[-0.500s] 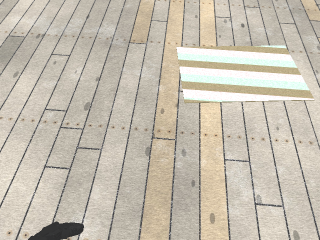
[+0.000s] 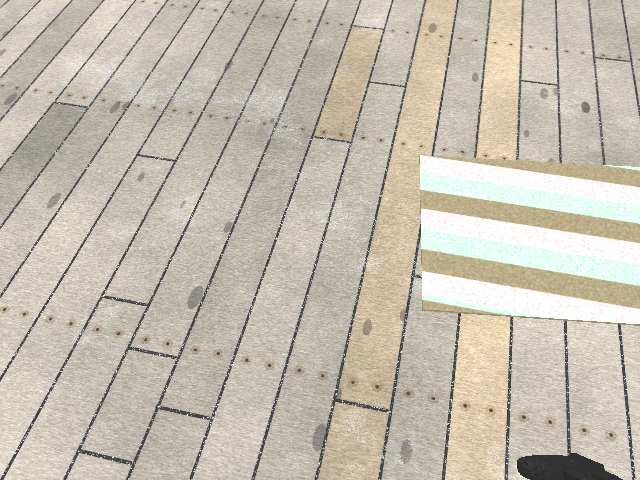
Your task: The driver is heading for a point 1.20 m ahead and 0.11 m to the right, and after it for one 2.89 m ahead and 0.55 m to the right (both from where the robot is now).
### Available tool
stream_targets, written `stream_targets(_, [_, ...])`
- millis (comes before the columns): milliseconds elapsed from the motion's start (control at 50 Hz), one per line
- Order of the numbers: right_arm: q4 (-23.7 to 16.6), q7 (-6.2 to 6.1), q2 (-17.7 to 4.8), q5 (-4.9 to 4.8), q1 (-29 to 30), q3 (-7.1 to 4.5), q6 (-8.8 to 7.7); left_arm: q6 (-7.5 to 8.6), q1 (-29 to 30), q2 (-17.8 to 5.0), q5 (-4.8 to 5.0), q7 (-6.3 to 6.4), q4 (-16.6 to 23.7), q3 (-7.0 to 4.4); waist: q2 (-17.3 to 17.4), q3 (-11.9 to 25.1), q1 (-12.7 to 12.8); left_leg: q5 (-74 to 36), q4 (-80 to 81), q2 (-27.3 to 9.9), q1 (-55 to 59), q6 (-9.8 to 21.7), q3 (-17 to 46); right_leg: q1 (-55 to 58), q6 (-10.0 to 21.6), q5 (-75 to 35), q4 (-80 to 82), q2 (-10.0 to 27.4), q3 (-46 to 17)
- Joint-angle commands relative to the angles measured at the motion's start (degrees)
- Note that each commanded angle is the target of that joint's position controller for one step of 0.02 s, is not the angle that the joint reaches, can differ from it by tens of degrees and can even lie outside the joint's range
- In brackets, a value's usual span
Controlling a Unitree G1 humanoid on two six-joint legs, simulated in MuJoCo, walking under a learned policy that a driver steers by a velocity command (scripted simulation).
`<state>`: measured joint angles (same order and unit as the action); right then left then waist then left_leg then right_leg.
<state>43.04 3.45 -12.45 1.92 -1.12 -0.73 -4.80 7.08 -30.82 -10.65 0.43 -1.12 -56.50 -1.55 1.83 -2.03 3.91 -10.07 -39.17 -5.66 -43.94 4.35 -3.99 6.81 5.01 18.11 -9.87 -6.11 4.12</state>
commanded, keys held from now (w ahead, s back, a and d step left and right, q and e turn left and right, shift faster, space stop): shift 0.50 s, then w+shift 0.50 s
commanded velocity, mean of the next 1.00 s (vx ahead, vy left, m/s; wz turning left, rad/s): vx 0.43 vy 0.00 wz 0.00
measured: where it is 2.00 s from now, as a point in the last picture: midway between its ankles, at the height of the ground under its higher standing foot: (378, 218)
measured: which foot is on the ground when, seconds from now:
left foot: up 0.00-0.08, down 0.10-0.54, up 0.56-0.86, down 0.88-1.00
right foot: down 0.00-0.12, up 0.14-0.50, down 0.52-0.88, up 0.90-1.00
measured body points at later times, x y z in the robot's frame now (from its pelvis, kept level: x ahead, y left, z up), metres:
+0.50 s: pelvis +0.22 -0.01 +0.00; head +0.23 -0.01 +0.45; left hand +0.30 +0.22 -0.14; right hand +0.23 -0.25 -0.15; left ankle +0.29 +0.07 -0.73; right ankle +0.27 -0.13 -0.73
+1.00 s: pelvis +0.35 +0.02 +0.01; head +0.36 +0.03 +0.46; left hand +0.43 +0.27 -0.13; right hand +0.40 -0.24 -0.12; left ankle +0.32 +0.10 -0.73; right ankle +0.33 -0.12 -0.67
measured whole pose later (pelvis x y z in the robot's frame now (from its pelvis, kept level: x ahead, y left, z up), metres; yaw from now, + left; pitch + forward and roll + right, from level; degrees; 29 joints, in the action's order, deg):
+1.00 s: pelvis +0.35 +0.02 +0.01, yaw +1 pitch +3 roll +0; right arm 54.4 0.6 -12.2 1.4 -18.0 -3.1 -5.3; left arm 4.2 -13.5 -13.1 -1.9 -2.1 -54.1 -4.0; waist -1.3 3.2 -0.8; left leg 14.1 -21.4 1.1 -10.5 2.5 -4.5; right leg -28.7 4.8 13.5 -56.9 2.4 0.5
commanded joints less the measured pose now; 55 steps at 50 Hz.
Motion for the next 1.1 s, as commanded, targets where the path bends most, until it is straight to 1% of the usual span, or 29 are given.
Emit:
stream_targets(20, [-1.75,-0.49,-1.6,-0.2,1.71,0.52,-0.92,0.85,-0.57,-9.47,0.14,1.17,1.58,-1.03,-5.09,-4.03,-2.34,-5.55,8.65,6.93,17.52,1.69,-4.39,-9.4,0.74,-54.83,0.54,12.63,-2.6])
stream_targets(80, [4.71,-2.16,-6.39,0.43,-15.96,-1.07,-1.79,-0.81,2.02,-11.83,-1.18,2.66,1.09,-1.57,-8.68,5.16,-10.3,-0.21,11.51,10.57,32.8,3.68,-1.96,-2.82,-1.55,-65.41,-21.93,12.86,-2.91])
stream_targets(100, [7.54,-2.73,-7.93,1.26,-23.85,-1.54,-2.44,-1.12,3.94,-12.05,-0.53,2.89,1.52,-1.74,-7.77,8.06,-14.22,-9.28,16.75,6.17,41.04,4.52,1.14,-6.23,-1.77,-54.99,-34.97,10.67,-1.57])
stream_targets(120, [9.04,-3.19,-12.96,2.45,-28.39,-2.64,-2.44,-1.35,-0.71,-6.93,-0.08,2.9,2.69,-0.95,2.38,15.99,-11.46,-45.29,3.84,-8.45,56.96,7.71,10.5,-18.65,-1.95,-14.5,-56.91,4.62,0.83])
stream_targets(140, [9.16,-2.27,-13.47,0.94,-28.94,-2.97,-2.47,-1.95,-12.79,-1.79,4.38,2.83,0.92,0.2,12.13,31.58,-7.26,-64.28,1.79,-23.76,75.94,20.14,32.87,-35.27,-3.72,21.03,-78.98,-2.08,-7.77])
stream_targets(160, [7.36,-2.21,-10.23,-1.54,-25.24,-3.14,-1.53,-2.32,-8.89,-7.52,2.4,3.16,0.03,-0.88,-0.29,33.36,-8.16,-53.52,6.6,-19.12,69.05,18.72,30.38,-34.92,-2.91,13.73,-77.36,1.04,-13.04])
stream_targets(180, [6.8,-2.67,-7.05,-1.85,-18.22,-2.14,-1.23,-2.32,-1.55,-7.57,1.41,2.75,1.98,-1.03,0.31,22.41,-6.42,-40.51,11.56,-15.76,59.01,16.55,24.29,-37.37,-3.35,9.63,-72.08,3.8,-11.15])
stream_targets(200, [7.51,-2.99,-3.78,-1.95,-14.94,-1.16,-0.82,-2.74,5.27,-7.35,-0.62,2.38,3.25,-1.06,-4.08,12.13,-5.1,-31.16,17.11,-10.93,46.17,12.34,19.61,-35.89,-3.15,7.3,-65.58,5.39,-8.57])
stream_targets(220, [8.04,-3.65,-2.83,-1.83,-14.71,-0.78,-1.13,-3.71,4.14,-5.73,-1.47,2.04,3.43,-0.9,-0.65,8.95,-3.56,-34.18,18.17,-11.7,40.86,13.52,18.14,-34.24,-3.79,6.52,-62.34,6.56,-9.62])
stream_targets(260, [9.97,-3.83,-1.73,-1.9,-15.59,-0.11,-1.31,-5.96,2.36,-2.91,-2.94,1.81,1.76,-0.41,-0.75,6.55,-1.47,-32.19,21.28,-8.81,29.42,12.02,12.9,-25.67,-4.84,5.39,-55.96,6.92,-8.67])
stream_targets(340, [11.25,-2.92,-4.68,-0.34,-14.12,-0.38,-1.69,-6.84,5.44,-2.37,-1.88,2.18,1.67,0.14,1.87,8.04,0.13,-29.31,21.78,-4.61,25.1,8.98,5.76,-21.16,-4.66,-0.3,-40.58,6.86,-5.16])
stream_targets(400, [12.38,-2.62,-5.7,-0.69,-15.26,-0.7,-0.43,-7.62,9.08,-3.37,-1.65,2.59,1.27,0.36,4.19,7.98,-1.51,-6.12,24.19,-4.47,23.7,7.86,7.23,-19.31,-4.31,-4.98,-35.24,7.2,-4.07])
stream_targets(480, [13.03,-3.51,-5.33,-1.03,-15.0,-0.75,2.19,-7.54,12.56,-3.3,-2.17,2.84,0.78,0.8,3.03,1.96,-2.39,27.43,24.92,-4.12,18.12,5.71,11.47,-15.72,-3.06,-4.36,-23.41,7.0,-2.84])
stream_targets(520, [13.76,-3.9,-4.91,-1.41,-18.15,-0.99,3.1,-6.29,9.49,-5.33,-3.06,2.99,0.05,0.57,-0.11,1.38,-2.74,41.74,21.02,-1.34,17.8,3.23,12.74,-14.75,-1.24,5.23,-15.9,9.89,-7.11])
stream_targets(540, [12.77,-3.54,-2.97,-2.08,-19.07,-0.78,3.47,-5.91,8.7,-9.16,-2.73,2.8,0.15,-0.22,-6.59,-0.26,-3.78,48.6,15.86,3.26,13.35,2.08,9.67,-15.74,1.76,22.73,-8.81,14.91,-16.32])
stream_targets(560, [10.94,-3.05,-3.31,-2.06,-14.84,-0.95,3.84,-6.08,5.31,-13.51,-1.44,2.41,-1.09,-2.1,-17.15,-4.47,-0.58,44.57,3.87,9.16,7.18,0.1,1.53,-18.31,6.28,39.18,3.3,22.1,-30.07])
stream_targets(580, [8.98,-2.5,-5.27,-0.9,-11.48,-1.69,3.83,-5.93,6.01,-12.61,-1.44,2.28,-1.6,-2.47,-19.58,-7.45,-0.46,35.81,-7.31,7.63,5.63,-0.18,1.56,-20.73,8.52,38.64,9.1,26.97,-36.77])
stream_targets(600, [8.9,-2.0,-6.07,-0.47,-11.64,-2.33,3.54,-5.62,9.07,-9.72,-1.34,2.02,-0.97,-2.01,-14.41,-6.74,-3.18,31.74,-10.42,5.72,6.14,-0.5,3.77,-21.74,7.61,32.18,9.12,25.43,-34.04])
stream_targets(660, [10.58,-0.79,-4.32,0.26,-14.11,-2.91,2.46,-3.88,12.4,-8.08,-0.59,1.99,0.09,-2.39,-7.52,-0.27,-6.12,24.88,-11.64,4.76,12.32,-2.12,2.23,-19.23,4.19,15.81,6.93,19.34,-21.32])
stream_targets(780, [7.11,-1.29,-2.02,-0.85,-6.65,-2.5,2.37,-2.75,10.42,-9.96,-0.61,2.05,0.09,-3.74,-10.36,-0.16,-3.2,26.85,5.05,5.16,20.46,-3.18,-0.77,-20.3,5.22,13.88,5.13,18.48,-15.81])
stream_targets(840, [7.45,-2.01,-2.36,-1.0,-10.05,-2.57,1.58,-2.98,11.78,-10.91,-0.34,1.49,0.67,-4.44,-6.96,-1.39,-4.92,25.71,15.01,5.71,31.24,-1.53,-3.4,-26.24,6.35,15.95,0.0,19.15,-15.21])
stream_targets(860, [9.0,-2.34,-3.04,-0.96,-14.8,-2.83,0.93,-2.98,13.1,-10.54,-0.32,1.39,1.34,-4.46,-4.36,-0.58,-6.88,25.88,16.84,6.2,39.72,-0.94,-3.38,-31.82,5.78,16.77,-4.68,17.3,-13.52])
stream_targets(880, [11.8,-2.92,-5.62,-0.85,-23.98,-3.64,-0.04,-2.69,16.47,-8.25,-0.92,1.27,3.06,-3.83,1.13,1.86,-10.84,31.27,19.23,1.7,52.64,0.55,3.7,-41.79,4.21,13.81,-15.86,13.89,-9.63])
stream_targets(900, [13.09,-3.64,-12.94,0.13,-31.88,-5.28,-0.64,-1.89,21.14,-1.47,-0.91,0.54,6.97,-1.93,16.79,4.7,-14.21,51.87,29.37,-13.08,61.98,3.82,26.33,-54.42,0.9,9.03,-37.93,6.34,-0.41])
stream_targets(920, [12.62,-3.74,-14.03,0.07,-29.38,-5.62,-0.45,-1.47,24.61,-3.52,-1.9,0.1,9.16,-2.17,13.27,0.27,-12.14,59.77,33.1,-19.1,57.82,8.05,39.73,-65.17,1.61,4.67,-47.33,6.65,-3.58])
stream_targets(940, [11.35,-3.48,-10.62,-0.19,-24.77,-4.85,-0.47,-1.38,26.34,-6.45,-2.43,-0.56,9.14,-2.88,4.51,-1.41,-9.68,56.18,31.26,-16.69,54.39,7.48,35.6,-65.73,1.7,-1.58,-51.52,10.36,-6.95])
stream_targets(960, [10.38,-3.1,-9.04,-0.5,-21.91,-4.42,-0.79,-1.21,24.47,-6.79,-2.36,-1.32,8.42,-3.07,2.41,0.06,-7.52,50.82,31.18,-13.57,51.98,6.13,30.44,-63.02,0.99,-5.52,-51.9,11.18,-7.17])
stream_targets(1020, [10.58,-3.21,-6.64,-1.01,-21.45,-3.67,-1.82,-2.52,23.2,-6.27,-3.23,-2.57,7.63,-3.11,2.73,-0.47,-5.14,41.27,35.41,-8.72,46.18,5.27,20.3,-58.56,-1.87,-9.8,-51.89,12.78,-4.71])
stream_targets(1100, [12.49,-2.96,-5.19,-1.19,-25.9,-3.26,-2.58,-3.9,32.57,-5.14,-2.94,-2.88,11.54,-2.44,1.47,-5.38,-6.16,28.93,38.09,-6.03,42.5,6.44,12.75,-59.17,-3.63,-16.56,-44.54,12.72,-2.14])
Keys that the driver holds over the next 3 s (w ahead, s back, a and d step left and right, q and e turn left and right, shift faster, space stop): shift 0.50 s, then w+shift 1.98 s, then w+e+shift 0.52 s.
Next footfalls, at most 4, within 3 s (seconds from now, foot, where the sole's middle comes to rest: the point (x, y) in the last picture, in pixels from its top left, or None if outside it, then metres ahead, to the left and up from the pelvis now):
0.10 left None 0.33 0.07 -0.77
0.52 right None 0.30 -0.13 -0.77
0.88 left None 0.36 0.11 -0.77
1.32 right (408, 342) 0.79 -0.11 -0.77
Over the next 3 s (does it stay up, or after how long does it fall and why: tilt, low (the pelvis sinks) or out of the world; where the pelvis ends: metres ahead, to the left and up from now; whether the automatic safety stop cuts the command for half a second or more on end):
stays up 2.15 -0.03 0.00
